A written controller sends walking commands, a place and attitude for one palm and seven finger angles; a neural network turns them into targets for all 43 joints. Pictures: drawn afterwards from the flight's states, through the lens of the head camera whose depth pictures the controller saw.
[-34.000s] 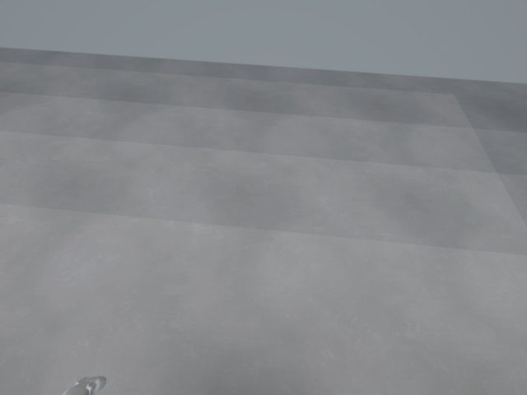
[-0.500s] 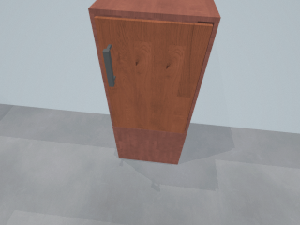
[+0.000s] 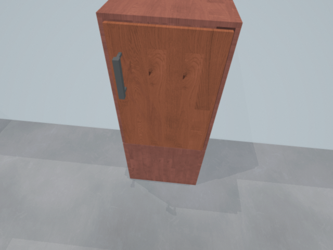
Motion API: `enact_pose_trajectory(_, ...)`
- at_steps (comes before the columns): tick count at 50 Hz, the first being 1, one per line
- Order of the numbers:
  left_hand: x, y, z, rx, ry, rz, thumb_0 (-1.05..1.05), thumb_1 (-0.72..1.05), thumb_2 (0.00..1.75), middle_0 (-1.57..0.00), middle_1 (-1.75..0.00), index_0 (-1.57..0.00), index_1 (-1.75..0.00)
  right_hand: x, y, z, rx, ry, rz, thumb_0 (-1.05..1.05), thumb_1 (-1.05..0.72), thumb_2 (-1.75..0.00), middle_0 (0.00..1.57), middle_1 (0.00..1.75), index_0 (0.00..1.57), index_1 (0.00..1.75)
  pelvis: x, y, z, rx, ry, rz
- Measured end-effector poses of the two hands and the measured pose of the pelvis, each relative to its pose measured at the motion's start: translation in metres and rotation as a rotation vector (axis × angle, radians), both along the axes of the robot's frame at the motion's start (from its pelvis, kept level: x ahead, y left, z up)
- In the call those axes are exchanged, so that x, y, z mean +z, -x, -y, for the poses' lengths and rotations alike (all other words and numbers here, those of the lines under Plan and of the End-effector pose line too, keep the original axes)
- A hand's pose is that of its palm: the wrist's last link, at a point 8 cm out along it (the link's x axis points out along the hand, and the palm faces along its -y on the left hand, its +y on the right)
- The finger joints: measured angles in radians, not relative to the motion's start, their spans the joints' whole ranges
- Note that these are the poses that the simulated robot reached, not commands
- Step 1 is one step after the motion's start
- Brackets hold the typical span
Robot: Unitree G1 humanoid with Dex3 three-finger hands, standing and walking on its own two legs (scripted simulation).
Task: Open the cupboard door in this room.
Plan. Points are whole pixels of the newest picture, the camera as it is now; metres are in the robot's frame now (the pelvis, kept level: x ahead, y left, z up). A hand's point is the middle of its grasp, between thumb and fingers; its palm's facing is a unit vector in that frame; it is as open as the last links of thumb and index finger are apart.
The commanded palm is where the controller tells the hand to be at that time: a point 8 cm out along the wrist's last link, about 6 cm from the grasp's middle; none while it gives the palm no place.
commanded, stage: shuffle to correct the standing spot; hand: left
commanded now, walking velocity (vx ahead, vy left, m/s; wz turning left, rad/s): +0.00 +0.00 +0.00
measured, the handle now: (120, 76) +0.65 +0.21 +0.07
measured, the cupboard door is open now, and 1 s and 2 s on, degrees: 0 0 0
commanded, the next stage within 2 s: come to a stop and stand still in 0.42 s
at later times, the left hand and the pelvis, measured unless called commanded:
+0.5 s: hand out of the picture +0.02 +0.19 -0.19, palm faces +0.01 -0.99 -0.12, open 7.4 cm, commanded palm none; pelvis +0.06 +0.03 -0.01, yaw -2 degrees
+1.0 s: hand (93, 240) +0.19 +0.22 -0.19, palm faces +0.04 -0.99 -0.15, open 7.3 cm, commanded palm none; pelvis +0.10 +0.06 -0.01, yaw +0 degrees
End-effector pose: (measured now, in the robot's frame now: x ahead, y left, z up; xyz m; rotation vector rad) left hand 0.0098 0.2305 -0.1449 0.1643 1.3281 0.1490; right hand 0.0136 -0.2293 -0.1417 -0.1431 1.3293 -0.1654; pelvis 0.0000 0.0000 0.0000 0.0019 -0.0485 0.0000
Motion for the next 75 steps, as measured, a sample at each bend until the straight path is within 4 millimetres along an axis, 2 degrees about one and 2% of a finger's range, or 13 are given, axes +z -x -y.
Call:
enact_pose_trajectory(13,-0.007,0.021,0.005,0.046,0.028,-0.076,0.00,0.90,0.90,-0.20,-0.30,-0.20,-0.29,-0.005,0.012,-0.004,-0.012,0.002,-0.072,0.00,-0.90,-0.90,0.20,0.30,0.20,0.30,-0.005,-0.018,-0.004,-0.007,0.010,-0.009)
enact_pose_trajectory(21,-0.019,0.028,-0.004,0.079,0.081,-0.174,0.00,0.90,0.90,-0.20,-0.30,-0.20,-0.29,-0.002,0.018,-0.028,-0.053,0.029,-0.116,0.01,-0.91,-0.90,0.19,0.30,0.20,0.30,-0.011,-0.044,-0.028,-0.024,0.017,-0.020)
enact_pose_trajectory(25,-0.014,-0.008,-0.013,0.023,0.085,-0.169,0.00,0.91,0.90,-0.20,-0.30,-0.20,-0.29,0.004,0.029,-0.049,-0.100,0.015,-0.138,0.00,-0.91,-0.90,0.19,0.30,0.20,0.30,-0.005,-0.059,-0.035,-0.041,0.018,-0.018)
enact_pose_trajectory(30,-0.006,-0.085,-0.027,-0.033,0.044,-0.055,0.02,0.94,0.90,-0.20,-0.30,-0.20,-0.29,0.011,0.045,-0.074,-0.133,-0.034,-0.240,0.00,-0.90,-0.90,0.20,0.30,0.20,0.30,0.000,-0.078,-0.036,-0.037,0.021,-0.021)
enact_pose_trajectory(34,-0.001,-0.148,-0.035,-0.048,-0.002,0.067,0.03,0.95,0.90,-0.20,-0.30,-0.20,-0.29,0.008,0.047,-0.084,-0.144,-0.065,-0.326,0.00,-0.90,-0.90,0.20,0.30,0.20,0.30,-0.004,-0.095,-0.031,-0.013,0.016,-0.013)
enact_pose_trajectory(37,-0.003,-0.182,-0.037,-0.039,-0.029,0.165,0.02,0.94,0.90,-0.20,-0.30,-0.20,-0.29,-0.004,0.036,-0.078,-0.145,-0.073,-0.356,0.01,-0.90,-0.89,0.20,0.30,0.20,0.30,-0.015,-0.107,-0.028,0.017,0.010,-0.008)
enact_pose_trajectory(41,-0.004,-0.196,-0.037,-0.035,-0.027,0.205,0.01,0.92,0.90,-0.20,-0.30,-0.20,-0.29,-0.016,-0.003,-0.063,-0.128,-0.031,-0.288,0.01,-0.90,-0.89,0.20,0.30,0.20,0.30,-0.018,-0.103,-0.035,0.042,0.032,-0.008)
enact_pose_trajectory(46,-0.019,-0.185,-0.038,-0.027,0.032,0.170,0.00,0.91,0.90,-0.20,-0.30,-0.20,-0.29,-0.018,-0.060,-0.056,-0.090,0.027,-0.088,0.00,-0.90,-0.90,0.20,0.30,0.20,0.30,-0.023,-0.094,-0.051,0.017,0.016,-0.003)
enact_pose_trajectory(50,-0.013,-0.168,-0.043,-0.001,0.047,0.123,-0.01,0.92,0.90,-0.20,-0.30,-0.20,-0.29,-0.005,-0.093,-0.062,-0.045,0.038,0.014,0.00,-0.91,-0.90,0.19,0.30,0.20,0.30,-0.013,-0.095,-0.058,0.001,0.011,-0.015)
enact_pose_trajectory(57,-0.006,-0.128,-0.055,0.017,0.018,0.048,-0.01,0.93,0.90,-0.20,-0.30,-0.20,-0.29,0.004,-0.123,-0.054,-0.008,0.053,0.071,0.01,-0.93,-0.89,0.20,0.30,0.20,0.30,-0.005,-0.097,-0.057,-0.008,0.006,-0.017)
enact_pose_trajectory(61,-0.004,-0.098,-0.053,0.004,0.003,-0.032,-0.01,0.92,0.90,-0.20,-0.30,-0.20,-0.29,0.002,-0.121,-0.048,-0.027,0.043,0.077,0.01,-0.92,-0.90,0.20,0.30,0.20,0.30,-0.004,-0.091,-0.054,-0.019,0.012,-0.005)
enact_pose_trajectory(67,-0.003,-0.061,-0.042,-0.007,-0.004,-0.080,0.00,0.91,0.90,-0.20,-0.30,-0.20,-0.29,-0.001,-0.100,-0.047,-0.007,0.015,0.053,0.01,-0.91,-0.90,0.20,0.30,0.20,0.30,-0.003,-0.078,-0.049,-0.015,0.015,-0.008)
enact_pose_trajectory(75,-0.004,-0.033,-0.033,0.005,0.010,-0.030,0.00,0.91,0.90,-0.20,-0.30,-0.20,-0.29,-0.007,-0.063,-0.047,0.017,-0.008,0.058,0.01,-0.91,-0.90,0.20,0.30,0.20,0.30,-0.007,-0.052,-0.044,0.005,0.003,0.015)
